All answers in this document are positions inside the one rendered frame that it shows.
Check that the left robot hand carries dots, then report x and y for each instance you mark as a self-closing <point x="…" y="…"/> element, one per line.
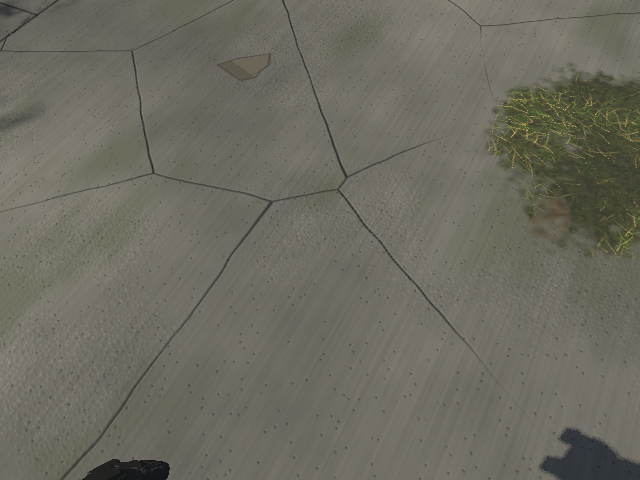
<point x="132" y="470"/>

